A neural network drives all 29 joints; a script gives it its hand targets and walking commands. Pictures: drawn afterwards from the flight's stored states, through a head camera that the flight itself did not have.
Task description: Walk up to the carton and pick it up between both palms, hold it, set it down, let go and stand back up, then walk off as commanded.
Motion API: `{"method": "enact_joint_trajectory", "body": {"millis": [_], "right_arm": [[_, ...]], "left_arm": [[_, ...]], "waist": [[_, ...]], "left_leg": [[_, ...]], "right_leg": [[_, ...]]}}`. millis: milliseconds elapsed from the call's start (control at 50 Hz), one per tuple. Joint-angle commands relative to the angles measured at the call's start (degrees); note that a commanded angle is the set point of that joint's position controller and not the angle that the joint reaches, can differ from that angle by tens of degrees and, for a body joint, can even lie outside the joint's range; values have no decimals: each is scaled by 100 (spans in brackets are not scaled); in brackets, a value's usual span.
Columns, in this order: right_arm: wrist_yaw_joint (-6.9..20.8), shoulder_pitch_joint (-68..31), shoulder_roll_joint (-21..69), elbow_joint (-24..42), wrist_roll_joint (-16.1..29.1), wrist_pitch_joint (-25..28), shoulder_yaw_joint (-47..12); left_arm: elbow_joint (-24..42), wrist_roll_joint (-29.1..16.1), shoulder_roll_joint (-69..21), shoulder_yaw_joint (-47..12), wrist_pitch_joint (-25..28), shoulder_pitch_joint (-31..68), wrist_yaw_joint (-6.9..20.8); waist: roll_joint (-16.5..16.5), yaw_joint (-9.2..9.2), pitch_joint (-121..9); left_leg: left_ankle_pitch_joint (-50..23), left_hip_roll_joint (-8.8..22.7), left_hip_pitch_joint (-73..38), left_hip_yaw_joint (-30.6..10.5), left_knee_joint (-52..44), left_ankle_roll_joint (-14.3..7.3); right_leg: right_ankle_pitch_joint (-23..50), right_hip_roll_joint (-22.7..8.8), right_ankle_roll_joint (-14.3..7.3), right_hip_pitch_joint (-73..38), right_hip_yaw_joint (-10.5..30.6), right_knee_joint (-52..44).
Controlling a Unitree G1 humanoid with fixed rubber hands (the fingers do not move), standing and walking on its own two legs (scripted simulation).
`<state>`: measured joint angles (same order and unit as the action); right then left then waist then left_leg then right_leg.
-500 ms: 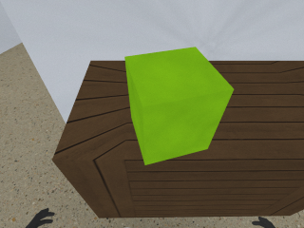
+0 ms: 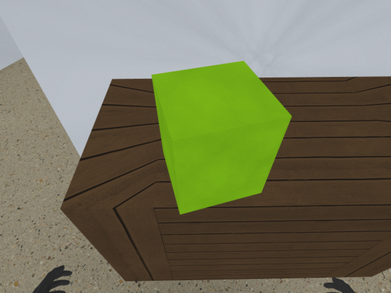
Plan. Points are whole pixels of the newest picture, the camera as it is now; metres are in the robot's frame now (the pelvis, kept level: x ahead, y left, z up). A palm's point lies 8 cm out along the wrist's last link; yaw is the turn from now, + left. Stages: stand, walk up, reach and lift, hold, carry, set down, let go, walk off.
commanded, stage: walk up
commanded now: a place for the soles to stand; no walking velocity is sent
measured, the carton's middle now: (211, 139) +0.44 -0.02 +0.09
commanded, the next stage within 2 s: reach and lift in 0.20 s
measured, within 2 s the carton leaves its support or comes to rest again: neither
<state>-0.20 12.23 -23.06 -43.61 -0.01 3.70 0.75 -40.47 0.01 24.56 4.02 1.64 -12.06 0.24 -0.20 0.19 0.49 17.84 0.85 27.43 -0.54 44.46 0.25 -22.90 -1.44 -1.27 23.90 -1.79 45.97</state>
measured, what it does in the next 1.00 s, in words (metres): stands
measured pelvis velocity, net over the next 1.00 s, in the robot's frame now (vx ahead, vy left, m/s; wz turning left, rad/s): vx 0.04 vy -0.03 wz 0.00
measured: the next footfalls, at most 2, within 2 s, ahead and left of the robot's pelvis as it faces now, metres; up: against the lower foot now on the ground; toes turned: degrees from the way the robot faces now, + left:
none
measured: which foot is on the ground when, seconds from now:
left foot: down 0.00-1.00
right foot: down 0.00-1.00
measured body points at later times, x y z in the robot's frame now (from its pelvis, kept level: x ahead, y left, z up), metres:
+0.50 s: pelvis -0.01 -0.02 +0.01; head +0.03 -0.01 +0.45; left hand +0.19 +0.27 -0.07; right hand +0.15 -0.32 -0.08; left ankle +0.06 +0.13 -0.71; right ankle +0.02 -0.12 -0.71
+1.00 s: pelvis +0.04 -0.03 +0.04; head +0.01 -0.01 +0.49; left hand +0.20 +0.25 -0.01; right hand +0.19 -0.32 +0.00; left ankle +0.06 +0.13 -0.71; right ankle +0.02 -0.12 -0.71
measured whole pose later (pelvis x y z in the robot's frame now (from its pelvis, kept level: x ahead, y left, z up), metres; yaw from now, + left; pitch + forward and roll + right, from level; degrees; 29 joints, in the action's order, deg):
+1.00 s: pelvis +0.04 -0.03 +0.04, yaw +0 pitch -2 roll +1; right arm 8.0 15.4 -22.3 -38.6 2.9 15.0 1.8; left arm -20.2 0.0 17.4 4.0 -3.8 -18.9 -5.3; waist 3.9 0.2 -2.9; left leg 7.7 2.3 8.8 -0.5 18.0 3.0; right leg -14.7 0.1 -1.9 7.5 -2.3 23.6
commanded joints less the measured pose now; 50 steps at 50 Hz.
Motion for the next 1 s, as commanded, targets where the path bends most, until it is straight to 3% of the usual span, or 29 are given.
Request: {"method": "enact_joint_trajectory", "body": {"millis": [0, 120, 180, 200, 220, 260, 300, 360, 400, 420, 480, 560, 680, 740, 840, 980], "right_arm": [[-99, -78, -1258, -29, -102, 148, 306], [-97, -49, -1373, -50, -146, 172, 324], [-90, -111, -1295, -49, -138, 170, 288], [179, -1690, -574, -1256, -881, 1190, 1130], [321, -1316, -987, -1161, -906, 1320, 1255], [392, -1101, -1161, -912, -853, 1414, 1268], [392, -1018, -1171, -700, -664, 1493, 1288], [429, -761, -1024, -232, -372, 1569, 1223], [482, -654, -851, 90, -163, 1639, 1143], [493, -638, -776, 248, -117, 1677, 1149], [488, -563, -684, 704, 37, 1785, 986], [540, -423, -649, 738, 179, 1732, 684], [630, -279, -574, 780, 391, 1450, 415], [664, -235, -505, 1110, 515, 1335, 368], [755, -83, -459, 1638, 685, 1264, 374], [956, -34, -630, 2270, 1136, 1264, 318]], "left_arm": [[-72, 170, 1076, 183, 124, 252, 32], [-95, 165, 1023, 168, 97, 211, 51], [-82, 173, 1040, 170, 123, 255, 48], [836, 323, 480, 57, -975, 1984, -92], [1180, 411, 390, 171, -1394, 1616, -177], [1645, 549, 253, 251, -1591, 1440, -222], [2061, 522, 243, 211, -1610, 1386, -225], [2683, 386, 358, 356, -1513, 1213, -316], [2988, 265, 318, 385, -1386, 953, -405], [3014, 160, 308, 373, -1329, 815, -420], [2995, 78, 243, 480, -1193, 448, -442], [2752, 70, 139, 606, -1118, 121, -483], [2785, 29, -84, 543, -928, 332, -498], [3020, -74, -89, 545, -752, 427, -531], [3512, -272, -285, 399, -396, 171, -652], [4170, -423, -690, 110, -174, -354, -815]], "waist": [[362, -50, -501], [179, -1, -480], [231, 4, -447], [-150, -342, 358], [-176, -469, 524], [-304, -456, 237], [-262, -402, -503], [-49, -346, -1249], [208, -244, -1593], [527, -208, -1612], [897, 0, -1442], [718, 203, -926], [515, 125, -164], [542, 117, -64], [566, 138, -165], [361, 221, -419]], "left_leg": [[-157, 343, -490, -761, -834, -518], [94, 552, -512, -1152, -1148, -638], [-29, 414, -439, -939, -1031, -543], [1198, 230, 260, 318, -1198, -63], [1515, 416, 404, 266, -1281, -219], [1586, 610, 967, 261, -1600, -418], [1212, 558, 734, 346, -1655, -474], [162, 339, -596, 343, -1510, -319], [-647, 111, -1732, 291, -1348, -143], [-956, -15, -2213, 269, -1222, -71], [-1311, -186, -2695, 293, -1304, -94], [-1449, -281, -2424, 458, -1858, -123], [-1280, -344, -2411, 493, -2456, -135], [-1160, -362, -2370, 508, -2626, -137], [-1288, -380, -2496, 436, -2776, -107], [-1867, -363, -2973, 292, -2821, 40]], "right_leg": [[71, -667, -533, -352, 1173, -1453], [85, -452, -418, -286, 926, -1166], [58, -554, -483, -346, 1117, -1377], [-547, 335, -94, 175, -250, -756], [-446, 371, -102, -226, -256, -619], [161, 518, 1, -1273, -376, -313], [659, 534, 56, -1906, -313, -450], [1105, 385, -3, -1522, -242, -859], [1332, 212, -117, -932, -188, -1311], [1415, 136, -146, -549, -158, -1553], [1804, 81, -103, -428, -43, -2006], [2129, 158, 83, -978, 66, -2306], [1688, 95, 163, -986, 206, -2849], [1516, 38, 228, -1009, 307, -3031], [1729, 22, 222, -1146, 340, -3165], [2111, 159, 78, -1157, 251, -3268]]}}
